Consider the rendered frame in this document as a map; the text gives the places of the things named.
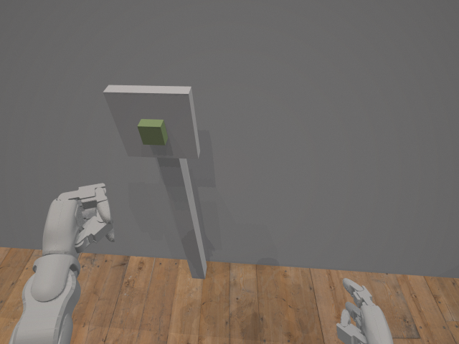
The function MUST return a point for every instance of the panel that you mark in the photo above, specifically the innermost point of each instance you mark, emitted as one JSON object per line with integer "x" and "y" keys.
{"x": 174, "y": 104}

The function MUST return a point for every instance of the robot left forearm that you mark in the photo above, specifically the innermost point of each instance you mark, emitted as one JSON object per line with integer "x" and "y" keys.
{"x": 49, "y": 298}

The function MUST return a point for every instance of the button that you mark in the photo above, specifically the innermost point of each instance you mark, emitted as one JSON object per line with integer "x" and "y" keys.
{"x": 152, "y": 132}

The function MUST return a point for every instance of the robot left hand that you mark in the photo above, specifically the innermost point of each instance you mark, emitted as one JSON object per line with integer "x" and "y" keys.
{"x": 65, "y": 219}

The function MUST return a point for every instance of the robot right hand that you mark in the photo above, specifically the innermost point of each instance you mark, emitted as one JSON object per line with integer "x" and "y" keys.
{"x": 371, "y": 325}

